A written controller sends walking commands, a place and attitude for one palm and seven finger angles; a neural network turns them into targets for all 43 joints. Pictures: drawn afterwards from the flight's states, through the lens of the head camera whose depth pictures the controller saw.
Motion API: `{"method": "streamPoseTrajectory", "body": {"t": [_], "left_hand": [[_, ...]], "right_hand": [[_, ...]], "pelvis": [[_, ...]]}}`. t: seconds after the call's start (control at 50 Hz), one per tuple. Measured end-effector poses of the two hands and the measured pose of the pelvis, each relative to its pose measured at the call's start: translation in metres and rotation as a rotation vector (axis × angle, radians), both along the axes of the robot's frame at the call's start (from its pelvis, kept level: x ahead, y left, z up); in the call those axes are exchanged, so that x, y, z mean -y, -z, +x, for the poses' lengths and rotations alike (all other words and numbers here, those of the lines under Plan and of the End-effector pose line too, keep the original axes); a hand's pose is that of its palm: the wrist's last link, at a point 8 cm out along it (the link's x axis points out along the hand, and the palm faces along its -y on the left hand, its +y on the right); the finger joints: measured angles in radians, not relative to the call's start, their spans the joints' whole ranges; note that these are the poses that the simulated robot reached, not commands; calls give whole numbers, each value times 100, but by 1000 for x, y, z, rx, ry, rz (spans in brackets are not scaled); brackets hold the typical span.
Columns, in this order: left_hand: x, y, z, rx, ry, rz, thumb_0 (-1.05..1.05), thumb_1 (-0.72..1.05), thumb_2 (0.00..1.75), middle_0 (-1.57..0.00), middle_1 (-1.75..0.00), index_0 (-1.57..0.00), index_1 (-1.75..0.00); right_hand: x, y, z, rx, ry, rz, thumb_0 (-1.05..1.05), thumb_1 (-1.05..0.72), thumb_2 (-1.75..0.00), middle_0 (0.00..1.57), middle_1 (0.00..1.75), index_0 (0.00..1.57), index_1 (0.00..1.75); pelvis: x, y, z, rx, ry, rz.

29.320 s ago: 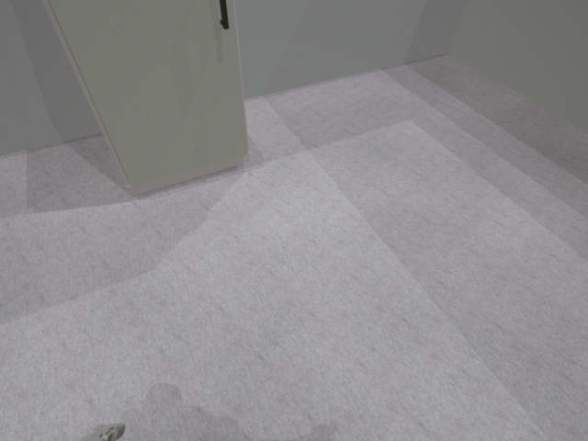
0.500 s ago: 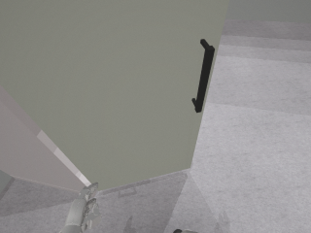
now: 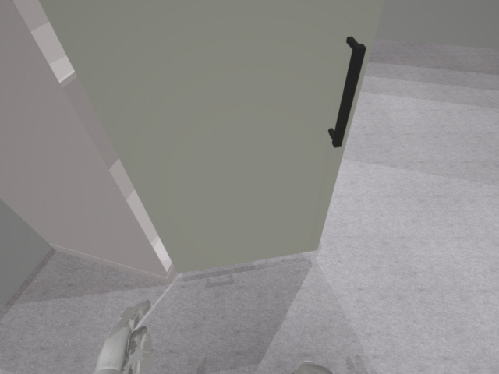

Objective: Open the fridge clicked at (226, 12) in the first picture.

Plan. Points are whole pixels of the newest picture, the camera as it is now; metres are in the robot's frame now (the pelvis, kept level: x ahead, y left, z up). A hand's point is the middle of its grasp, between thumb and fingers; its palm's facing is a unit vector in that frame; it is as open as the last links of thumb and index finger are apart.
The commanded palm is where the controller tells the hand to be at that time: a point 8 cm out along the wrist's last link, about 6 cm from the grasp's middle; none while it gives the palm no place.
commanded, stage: stop stepping back and stand still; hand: right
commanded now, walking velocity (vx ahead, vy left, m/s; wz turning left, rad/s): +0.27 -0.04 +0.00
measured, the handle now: (343, 97) +0.66 -0.16 +0.09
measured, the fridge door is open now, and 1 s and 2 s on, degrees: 64 64 64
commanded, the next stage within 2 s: let the arm hang, fingers relaxed in 1.28 s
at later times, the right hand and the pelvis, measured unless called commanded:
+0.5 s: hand out of the picture +0.11 -0.32 +0.18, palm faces +0.53 +0.75 -0.39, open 7.4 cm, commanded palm +0.07 -0.34 +0.19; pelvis -0.05 -0.03 +0.01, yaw -4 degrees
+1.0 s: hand out of the picture +0.16 -0.35 +0.16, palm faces +0.48 +0.76 -0.43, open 7.4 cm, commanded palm +0.10 -0.37 +0.19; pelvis -0.02 -0.07 +0.01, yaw -4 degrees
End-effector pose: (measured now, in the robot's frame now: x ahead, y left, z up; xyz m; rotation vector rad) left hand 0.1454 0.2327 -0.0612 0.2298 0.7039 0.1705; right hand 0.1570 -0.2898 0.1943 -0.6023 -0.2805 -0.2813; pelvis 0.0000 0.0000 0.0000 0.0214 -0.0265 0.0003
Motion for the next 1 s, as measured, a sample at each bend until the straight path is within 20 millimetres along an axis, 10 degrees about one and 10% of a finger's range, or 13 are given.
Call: {"method": "streamPoseTrajectory", "body": {"t": [0.16,0.5,0.78,1.0], "left_hand": [[-4,-2,-48,-62,-19,65,2,90,90,-20,-30,-20,-30],[30,1,-63,-74,65,39,2,90,90,-20,-30,-20,-30],[94,-9,-29,50,140,-42,2,90,90,-20,-30,-20,-30],[89,1,-5,-31,109,-17,2,90,90,-21,-30,-21,-30]], "right_hand": [[33,4,-36,114,152,144,1,-88,-90,22,30,22,30],[60,2,-93,112,186,102,1,-88,-90,22,30,22,30],[79,-2,-70,82,127,33,2,-89,-90,21,30,21,30],[93,14,-37,1,184,101,1,-88,-90,21,30,21,30]], "pelvis": [[9,-9,-22,-7,0,-31],[29,-9,-53,3,69,-18],[55,-7,-45,-8,78,-10],[66,-11,-24,-23,67,-14]]}}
